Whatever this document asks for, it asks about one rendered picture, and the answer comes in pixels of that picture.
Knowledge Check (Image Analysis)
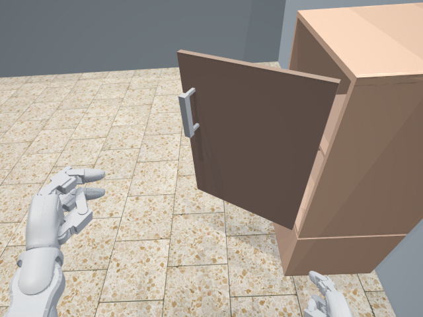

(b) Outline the left robot forearm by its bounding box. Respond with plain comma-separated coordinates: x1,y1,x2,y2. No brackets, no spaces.
3,247,65,317

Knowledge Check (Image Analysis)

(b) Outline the handle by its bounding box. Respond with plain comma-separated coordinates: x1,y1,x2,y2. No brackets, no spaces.
178,88,200,138

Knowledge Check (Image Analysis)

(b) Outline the left robot hand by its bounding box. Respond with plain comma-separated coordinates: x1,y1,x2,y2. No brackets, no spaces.
26,166,105,251

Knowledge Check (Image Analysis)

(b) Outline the right robot hand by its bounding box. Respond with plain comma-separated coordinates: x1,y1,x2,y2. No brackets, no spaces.
304,271,353,317

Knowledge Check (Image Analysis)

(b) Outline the cupboard door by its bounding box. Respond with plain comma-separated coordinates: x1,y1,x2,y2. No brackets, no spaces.
177,50,341,230

